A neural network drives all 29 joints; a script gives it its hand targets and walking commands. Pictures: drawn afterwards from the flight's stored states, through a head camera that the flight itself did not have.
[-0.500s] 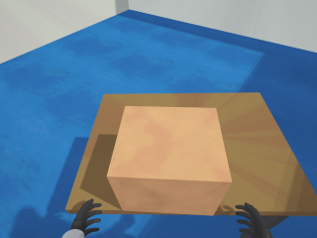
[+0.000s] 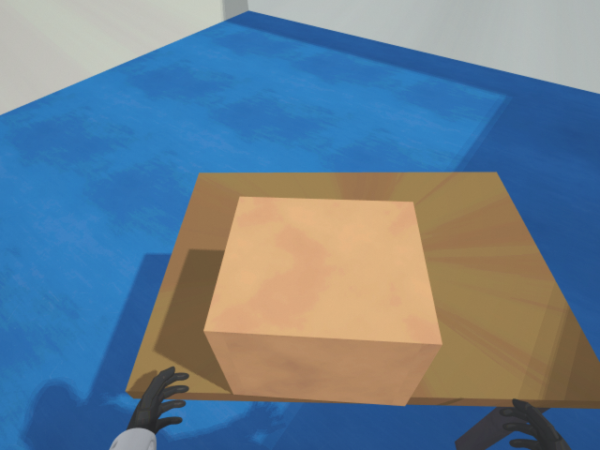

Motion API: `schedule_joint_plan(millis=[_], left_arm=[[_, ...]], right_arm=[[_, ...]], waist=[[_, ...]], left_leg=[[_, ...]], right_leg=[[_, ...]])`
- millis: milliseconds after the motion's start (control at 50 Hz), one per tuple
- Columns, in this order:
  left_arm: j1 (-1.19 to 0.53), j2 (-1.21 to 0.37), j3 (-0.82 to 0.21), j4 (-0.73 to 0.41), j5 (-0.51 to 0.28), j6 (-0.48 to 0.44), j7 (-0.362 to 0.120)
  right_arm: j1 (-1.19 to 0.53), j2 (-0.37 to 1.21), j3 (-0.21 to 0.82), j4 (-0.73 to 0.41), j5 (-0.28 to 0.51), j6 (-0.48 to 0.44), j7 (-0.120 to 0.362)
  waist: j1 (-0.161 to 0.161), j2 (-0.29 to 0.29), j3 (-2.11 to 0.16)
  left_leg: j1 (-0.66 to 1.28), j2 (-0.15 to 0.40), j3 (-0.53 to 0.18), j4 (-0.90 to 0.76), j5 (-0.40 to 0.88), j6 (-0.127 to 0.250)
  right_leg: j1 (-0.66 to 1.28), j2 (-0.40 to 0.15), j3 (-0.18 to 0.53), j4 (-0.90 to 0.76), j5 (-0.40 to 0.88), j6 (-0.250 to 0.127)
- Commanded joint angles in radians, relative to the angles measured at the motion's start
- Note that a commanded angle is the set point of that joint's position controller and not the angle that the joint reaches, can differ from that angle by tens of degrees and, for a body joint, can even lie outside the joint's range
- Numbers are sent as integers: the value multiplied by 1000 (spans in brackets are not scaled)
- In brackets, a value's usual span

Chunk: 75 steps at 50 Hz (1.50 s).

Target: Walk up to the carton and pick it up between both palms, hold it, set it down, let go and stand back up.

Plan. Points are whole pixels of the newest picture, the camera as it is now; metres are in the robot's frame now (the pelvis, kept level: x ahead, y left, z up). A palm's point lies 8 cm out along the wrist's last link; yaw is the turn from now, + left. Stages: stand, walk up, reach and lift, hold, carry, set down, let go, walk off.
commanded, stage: stand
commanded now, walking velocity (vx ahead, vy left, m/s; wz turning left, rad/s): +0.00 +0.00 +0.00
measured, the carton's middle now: (321, 300) +0.35 +0.00 -0.05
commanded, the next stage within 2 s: none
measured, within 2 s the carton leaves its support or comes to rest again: neither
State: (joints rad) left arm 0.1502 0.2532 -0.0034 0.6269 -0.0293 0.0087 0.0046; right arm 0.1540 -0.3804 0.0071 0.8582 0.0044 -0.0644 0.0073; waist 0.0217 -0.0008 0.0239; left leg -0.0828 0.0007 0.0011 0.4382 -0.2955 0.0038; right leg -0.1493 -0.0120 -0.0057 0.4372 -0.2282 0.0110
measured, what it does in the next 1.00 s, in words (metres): stands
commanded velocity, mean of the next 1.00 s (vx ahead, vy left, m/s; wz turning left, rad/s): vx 0.00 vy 0.00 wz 0.00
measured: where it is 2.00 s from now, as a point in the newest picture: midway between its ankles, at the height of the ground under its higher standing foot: outside the picture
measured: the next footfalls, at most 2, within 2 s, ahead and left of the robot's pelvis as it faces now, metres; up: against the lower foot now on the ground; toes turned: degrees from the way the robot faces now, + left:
none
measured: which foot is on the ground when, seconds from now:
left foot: down 0.00-1.00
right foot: down 0.00-1.00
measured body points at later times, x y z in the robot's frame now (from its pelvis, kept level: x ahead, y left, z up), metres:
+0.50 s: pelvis +0.00 +0.00 +0.00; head -0.01 +0.00 +0.45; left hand +0.17 +0.26 -0.08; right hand +0.14 -0.30 -0.09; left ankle -0.03 +0.11 -0.74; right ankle +0.01 -0.13 -0.74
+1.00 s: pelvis +0.00 +0.00 +0.00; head -0.01 +0.00 +0.45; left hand +0.16 +0.26 -0.09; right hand +0.14 -0.30 -0.10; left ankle -0.03 +0.11 -0.74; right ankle +0.01 -0.13 -0.74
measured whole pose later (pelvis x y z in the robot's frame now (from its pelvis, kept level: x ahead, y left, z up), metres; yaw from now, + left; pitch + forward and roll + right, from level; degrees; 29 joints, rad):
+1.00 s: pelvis +0.00 +0.00 +0.00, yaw +0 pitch -3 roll +0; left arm 0.15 0.27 0.00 0.69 -0.03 -0.01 0.00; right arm 0.15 -0.38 0.01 0.86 0.00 -0.03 0.01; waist 0.02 0.00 0.03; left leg -0.08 0.00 0.00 0.43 -0.29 0.00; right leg -0.15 -0.01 -0.01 0.44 -0.23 0.01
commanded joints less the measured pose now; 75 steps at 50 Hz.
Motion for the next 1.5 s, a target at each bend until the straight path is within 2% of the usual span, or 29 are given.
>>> schedule_joint_plan(millis=[0, 40, 80, 100, 240, 280, 300, 360, 380, 500, 540, 560, 580, 620, 700, 720, 760, 860, 900, 980, 1000, 1060, 1160, 1180, 1300, 1380, 1400, 1440, 1480], left_arm=[[-12, 257, 72, 57, 67, -22, 5], [-24, 268, 75, 56, 70, -26, 5], [-23, 275, 76, 45, 63, -30, 6], [-42, 266, 75, 42, 61, -38, 3], [-25, 289, 83, 81, 68, -29, 3], [-23, 289, 81, 75, 64, -24, 8], [12, 239, 74, 80, 54, -25, 9], [6, 277, 82, 83, 58, -33, 4], [-16, 306, 90, 87, 68, -38, 9], [-42, 269, 70, 83, 67, -33, 7], [-26, 277, 73, 86, 57, -33, 6], [-42, 284, 84, 88, 60, -36, 9], [-28, 294, 88, 95, 57, -45, 10], [-18, 299, 82, 102, 63, -38, 17], [6, 274, 74, 107, 50, -44, 4], [-22, 308, 73, 104, 57, -39, 3], [-46, 279, 79, 92, 57, -38, 11], [-20, 282, 74, 112, 55, -37, 5], [-58, 287, 81, 95, 54, -38, 7], [-34, 293, 81, 111, 55, -40, 15], [-19, 289, 81, 106, 50, -38, 10], [-22, 301, 82, 127, 56, -45, 10], [-38, 271, 71, 115, 54, -40, 6], [-35, 313, 87, 126, 53, -41, 7], [-41, 269, 80, 143, 59, -40, 7], [-41, 299, 74, 132, 51, -48, 12], [-13, 291, 81, 128, 39, -49, 5], [-11, 318, 88, 137, 51, -42, 11], [-36, 283, 74, 134, 48, -39, 14]], right_arm=[[-20, -136, -58, -75, -46, 0, -2], [-5, -181, -66, -58, -36, 11, -17], [-33, -173, -55, -65, -42, 20, -11], [-39, -157, -52, -63, -38, 19, -8], [-26, -212, -67, -55, -51, 16, -17], [-16, -172, -65, -64, -42, 14, -12], [-44, -198, -72, -54, -35, 12, -9], [-31, -167, -55, -71, -36, 14, -9], [-24, -163, -62, -50, -28, 15, -13], [-59, -184, -66, -69, -40, 19, -11], [-12, -197, -69, -25, -30, 25, -17], [-6, -171, -67, -38, -28, 31, -15], [-34, -178, -67, -41, -35, 27, -4], [-18, -163, -62, -45, -34, 24, -11], [-56, -178, -62, -37, -28, 25, -3], [-38, -159, -66, -51, -33, 31, 0], [-39, -176, -63, -48, -29, 23, -10], [-36, -176, -66, -41, -32, 22, -9], [-39, -196, -71, -45, -30, 30, -10], [-15, -190, -68, -24, -26, 25, -6], [-41, -200, -69, -41, -26, 25, -7], [-30, -167, -61, -34, -29, 18, -10], [-64, -200, -77, -40, -24, 19, -8], [-25, -174, -62, -25, -24, 20, -8], [-37, -186, -66, -30, -25, 18, -7], [18, -168, -63, -11, -19, 18, -12], [-29, -214, -65, -2, -31, 17, -15], [-18, -198, -66, -13, -21, 29, -16], [-24, -185, -61, -22, -26, 20, -13]], waist=[[-14, 26, 19], [-13, -28, 9], [6, 43, 37], [4, -14, 19], [1, 30, 17], [-20, -33, 41], [12, 52, 54], [0, 22, 0], [-12, -54, 10], [-11, 25, 33], [-2, -58, 51], [-24, -20, 18], [-1, 5, 58], [-28, -19, 30], [7, -11, 11], [-15, -56, 45], [-10, 6, 8], [-7, -24, 3], [-21, 24, 28], [-14, -49, 44], [2, 25, 9], [-12, -38, 34], [-16, 46, 33], [-17, -44, 16], [-14, 21, 29], [-39, -50, 5], [5, 6, 19], [-11, -64, 2], [-27, -1, -27]], left_leg=[[-122, 97, -90, -99, 275, 17], [-117, 93, -111, -102, 252, 30], [-124, 98, -100, -115, 270, 25], [-117, 101, -106, -122, 260, 27], [-97, 99, -112, -117, 266, 35], [-93, 103, -117, -132, 263, 29], [-117, 86, -105, -109, 251, 34], [-115, 91, -106, -105, 262, 30], [-84, 108, -119, -108, 277, 36], [-112, 95, -96, -104, 229, 29], [-89, 107, -127, -128, 228, 40], [-62, 105, -115, -119, 253, 39], [-97, 108, -117, -112, 302, 42], [-64, 104, -124, -102, 264, 36], [-89, 113, -130, -108, 267, 46], [-87, 112, -122, -119, 298, 42], [-82, 91, -103, -115, 283, 28], [-66, 108, -101, -104, 291, 35], [-54, 99, -101, -126, 282, 28], [-71, 103, -116, -130, 297, 28], [-69, 115, -97, -109, 311, 31], [-48, 116, -113, -107, 308, 43], [-47, 117, -113, -123, 304, 36], [-37, 117, -109, -131, 291, 34], [-47, 114, -113, -128, 304, 34], [-37, 125, -125, -124, 367, 34], [-60, 125, -119, -119, 367, 47], [-24, 111, -107, -109, 346, 31], [-26, 109, -96, -107, 352, 33]], right_leg=[[50, -96, 73, -27, 215, -49], [37, -96, 83, -44, 199, -48], [42, -101, 95, -32, 173, -54], [31, -94, 84, -24, 143, -50], [44, -86, 79, -27, 183, -49], [25, -87, 76, -22, 163, -57], [23, -88, 79, -45, 175, -50], [71, -96, 70, -37, 204, -49], [43, -103, 66, -20, 224, -54], [38, -92, 80, -59, 198, -47], [6, -93, 80, -55, 145, -46], [20, -101, 87, -52, 176, -58], [17, -104, 90, -54, 185, -56], [18, -103, 85, -58, 195, -53], [39, -100, 71, -36, 197, -50], [38, -100, 64, -39, 217, -50], [39, -94, 67, -47, 239, -42], [50, -102, 63, -52, 218, -41], [25, -99, 73, -56, 197, -51], [25, -96, 61, -48, 204, -47], [33, -104, 77, -58, 210, -41], [29, -103, 90, -61, 250, -58], [13, -110, 82, -71, 246, -54], [22, -99, 82, -55, 205, -55], [18, -104, 73, -73, 216, -54], [20, -109, 76, -54, 239, -62], [40, -111, 89, -74, 258, -52], [30, -97, 72, -62, 255, -49], [55, -112, 73, -46, 264, -57]])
